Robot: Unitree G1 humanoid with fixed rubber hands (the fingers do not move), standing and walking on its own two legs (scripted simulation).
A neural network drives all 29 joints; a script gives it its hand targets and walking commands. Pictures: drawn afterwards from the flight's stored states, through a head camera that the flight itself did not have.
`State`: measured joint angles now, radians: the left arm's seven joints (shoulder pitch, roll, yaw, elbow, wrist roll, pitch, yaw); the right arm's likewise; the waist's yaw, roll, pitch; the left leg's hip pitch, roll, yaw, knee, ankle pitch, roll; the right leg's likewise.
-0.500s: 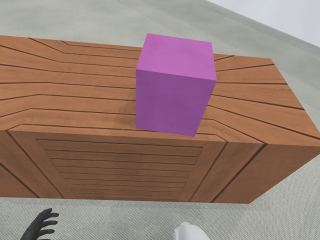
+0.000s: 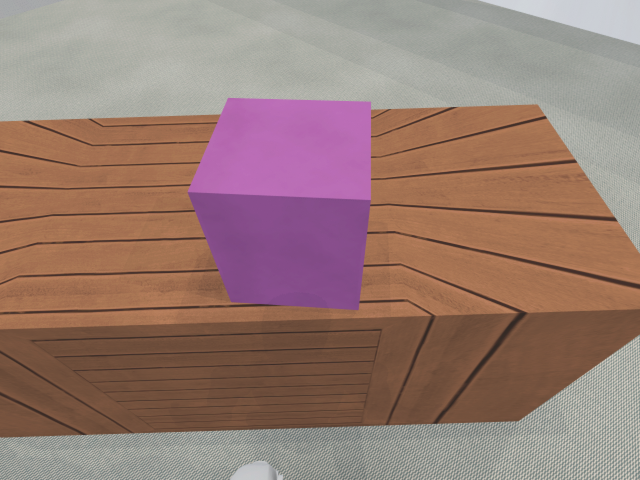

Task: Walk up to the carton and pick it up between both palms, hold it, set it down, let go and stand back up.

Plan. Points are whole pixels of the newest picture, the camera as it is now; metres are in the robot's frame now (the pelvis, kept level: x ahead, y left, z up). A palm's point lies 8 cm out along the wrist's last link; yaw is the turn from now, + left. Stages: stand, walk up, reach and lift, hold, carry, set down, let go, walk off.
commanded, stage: walk up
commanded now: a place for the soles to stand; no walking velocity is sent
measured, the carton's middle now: (296, 208) +0.49 +0.04 +0.04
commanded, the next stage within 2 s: reach and lift in 1.66 s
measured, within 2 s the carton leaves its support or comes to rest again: neither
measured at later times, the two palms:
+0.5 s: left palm out of the picture +0.09 +0.34 -0.10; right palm out of the picture +0.08 -0.32 -0.08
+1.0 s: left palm out of the picture +0.16 +0.34 -0.09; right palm out of the picture +0.12 -0.31 -0.08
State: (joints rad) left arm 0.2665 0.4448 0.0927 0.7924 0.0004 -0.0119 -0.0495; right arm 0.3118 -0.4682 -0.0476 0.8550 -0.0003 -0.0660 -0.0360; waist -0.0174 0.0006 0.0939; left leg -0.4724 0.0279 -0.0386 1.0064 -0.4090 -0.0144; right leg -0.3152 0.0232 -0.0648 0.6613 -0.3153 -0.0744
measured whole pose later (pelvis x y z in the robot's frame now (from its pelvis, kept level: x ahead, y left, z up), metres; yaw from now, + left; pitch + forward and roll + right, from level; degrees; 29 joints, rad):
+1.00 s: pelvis +0.03 +0.01 +0.00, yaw +0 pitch -1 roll -1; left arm 0.16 0.44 0.06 0.83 0.00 -0.01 -0.03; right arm 0.22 -0.42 -0.02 0.87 0.00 -0.07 -0.03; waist -0.02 -0.01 0.03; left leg -0.39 0.03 -0.02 0.68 -0.28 0.00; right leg -0.29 0.01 -0.01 0.67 -0.38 -0.01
